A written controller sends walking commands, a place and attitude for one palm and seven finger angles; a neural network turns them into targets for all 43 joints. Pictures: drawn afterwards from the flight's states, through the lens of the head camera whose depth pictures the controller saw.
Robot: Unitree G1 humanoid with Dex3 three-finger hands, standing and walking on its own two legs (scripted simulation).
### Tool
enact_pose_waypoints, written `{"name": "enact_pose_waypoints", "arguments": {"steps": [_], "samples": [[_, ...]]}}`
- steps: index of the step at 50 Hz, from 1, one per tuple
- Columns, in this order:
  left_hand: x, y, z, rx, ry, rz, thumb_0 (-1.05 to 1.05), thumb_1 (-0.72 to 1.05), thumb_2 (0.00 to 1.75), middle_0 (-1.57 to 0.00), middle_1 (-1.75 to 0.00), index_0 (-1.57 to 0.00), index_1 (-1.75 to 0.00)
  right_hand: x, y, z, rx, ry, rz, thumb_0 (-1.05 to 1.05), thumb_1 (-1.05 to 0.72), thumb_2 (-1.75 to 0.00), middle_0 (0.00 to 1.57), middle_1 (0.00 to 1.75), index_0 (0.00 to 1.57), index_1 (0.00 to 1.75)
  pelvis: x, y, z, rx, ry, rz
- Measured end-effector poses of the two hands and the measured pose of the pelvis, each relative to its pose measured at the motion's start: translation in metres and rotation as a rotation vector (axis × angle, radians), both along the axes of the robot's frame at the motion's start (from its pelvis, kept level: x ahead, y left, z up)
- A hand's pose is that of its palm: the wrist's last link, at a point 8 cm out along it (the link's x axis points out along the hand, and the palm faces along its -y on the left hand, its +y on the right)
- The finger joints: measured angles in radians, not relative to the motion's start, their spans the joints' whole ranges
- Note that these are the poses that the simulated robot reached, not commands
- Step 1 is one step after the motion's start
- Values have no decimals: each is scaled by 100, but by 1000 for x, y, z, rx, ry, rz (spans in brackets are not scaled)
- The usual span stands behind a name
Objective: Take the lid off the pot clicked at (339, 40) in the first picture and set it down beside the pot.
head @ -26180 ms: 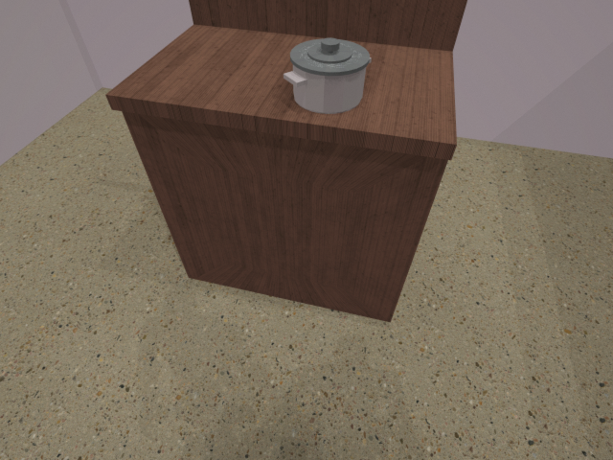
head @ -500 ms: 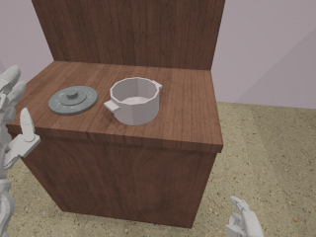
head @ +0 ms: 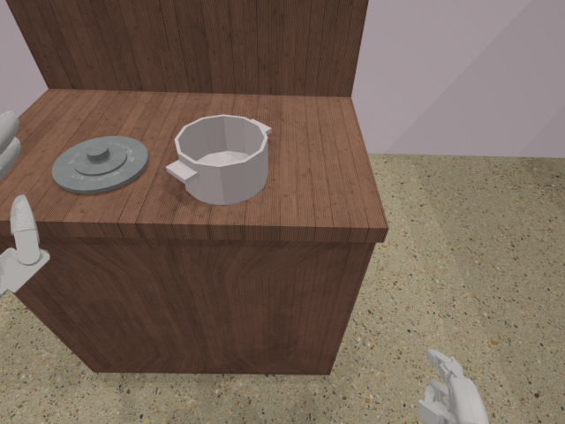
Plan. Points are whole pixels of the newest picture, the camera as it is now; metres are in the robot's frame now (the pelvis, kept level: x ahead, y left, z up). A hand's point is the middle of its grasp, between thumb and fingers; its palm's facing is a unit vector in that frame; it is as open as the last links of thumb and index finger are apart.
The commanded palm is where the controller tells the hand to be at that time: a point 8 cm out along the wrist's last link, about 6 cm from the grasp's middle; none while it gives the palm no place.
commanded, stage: step back with the hand held close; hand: left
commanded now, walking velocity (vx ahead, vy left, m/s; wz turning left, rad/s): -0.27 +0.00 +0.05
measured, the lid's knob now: (97, 152) +0.56 +0.40 +0.07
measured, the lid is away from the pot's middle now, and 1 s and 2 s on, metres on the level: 0.25 0.25 0.25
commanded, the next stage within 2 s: stop stepping back and stand still in 0.80 s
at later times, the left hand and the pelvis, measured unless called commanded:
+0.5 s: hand out of the picture +0.12 +0.25 +0.25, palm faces +0.51 -0.79 -0.35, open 7.4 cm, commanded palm +0.05 +0.30 +0.26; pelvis -0.07 +0.01 -0.01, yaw +2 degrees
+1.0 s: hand out of the picture +0.01 +0.24 +0.21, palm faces +0.34 -0.81 -0.48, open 7.4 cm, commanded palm -0.06 +0.31 +0.26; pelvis -0.19 +0.03 -0.02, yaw +1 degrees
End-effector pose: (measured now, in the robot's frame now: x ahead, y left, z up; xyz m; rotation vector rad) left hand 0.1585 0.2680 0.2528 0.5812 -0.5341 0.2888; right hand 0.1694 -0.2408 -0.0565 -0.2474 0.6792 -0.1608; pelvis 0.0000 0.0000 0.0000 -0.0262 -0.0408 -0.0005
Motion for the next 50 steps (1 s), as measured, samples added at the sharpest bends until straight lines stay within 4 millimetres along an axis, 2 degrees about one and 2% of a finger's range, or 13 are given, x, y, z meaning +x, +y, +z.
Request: {"name": "enact_pose_waypoints", "arguments": {"steps": [6, 12, 18, 25, 29, 32, 36, 39, 43, 45, 48, 50], "samples": [[-26, 2, 1, 51, -4, 5, 1, 89, 90, -22, -30, -21, -31, -30, 4, -7, 4, 28, -5, 1, -90, -90, 20, 30, 20, 30, -19, 3, -3, -4, 10, 11], [-58, 4, 10, 55, -79, 53, 1, 89, 90, -22, -30, -21, -31, -50, 13, -19, 26, 48, 17, 1, -90, -90, 20, 30, 20, 30, -36, 2, -5, -21, 10, 32], [-73, 10, 8, 5, -170, 52, 1, 89, 90, -22, -30, -21, -31, -67, 16, -27, 10, 44, 9, 1, -90, -90, 20, 30, 20, 30, -51, 9, -13, -42, -7, 35], [-82, 21, 4, -26, -153, 55, 1, 89, 90, -22, -30, -21, -31, -85, 26, -19, 25, -4, -10, 2, -90, -90, 20, 30, 20, 30, -72, 13, -12, -45, -2, 29], [-100, 15, 7, 21, -123, 54, 1, 89, 90, -21, -30, -21, -31, -92, 30, -18, 49, -6, 20, 1, -90, -90, 20, 30, 20, 30, -87, 9, -12, -11, 32, 23], [-114, 8, 11, 27, -134, 12, 1, 89, 90, -22, -30, -21, -31, -102, 30, -18, 34, 33, 36, 1, -90, -90, 20, 30, 20, 30, -97, 13, -9, -1, 28, 16], [-125, 15, 15, 10, -186, -16, 1, 89, 90, -22, -30, -21, -31, -119, 31, -13, -2, 52, 19, 1, -90, -90, 20, 30, 20, 30, -108, 22, -6, 22, 39, 14], [-129, 25, 11, 22, -211, -28, 0, 89, 90, -22, -30, -21, -31, -130, 30, -18, -20, 27, -9, 1, -90, -90, 20, 30, 20, 30, -126, 30, -16, 8, 45, 24], [-138, 28, 6, 14, -137, -26, 1, 89, 90, -21, -30, -21, -31, -156, 36, -17, 13, 17, -10, 1, -90, -90, 20, 30, 20, 30, -152, 28, -12, 18, 38, 3], [-150, 23, 5, 38, -90, -25, 1, 89, 90, -21, -30, -21, -31, -170, 38, -19, 41, 16, -8, 1, -90, -90, 20, 30, 20, 30, -163, 26, -11, 11, 40, 0], [-163, 19, -21, 31, 34, -36, 0, 89, 90, -21, -30, -21, -31, -190, 34, -35, 66, 30, 1, 1, -90, -90, 20, 30, 20, 30, -180, 26, -21, 10, 46, 6], [-182, 16, -24, 17, 57, -43, 1, 89, 90, -22, -30, -21, -31, -206, 32, -37, 51, 56, -23, 1, -90, -90, 20, 30, 20, 30, -190, 28, -20, 2, 31, 9]]}}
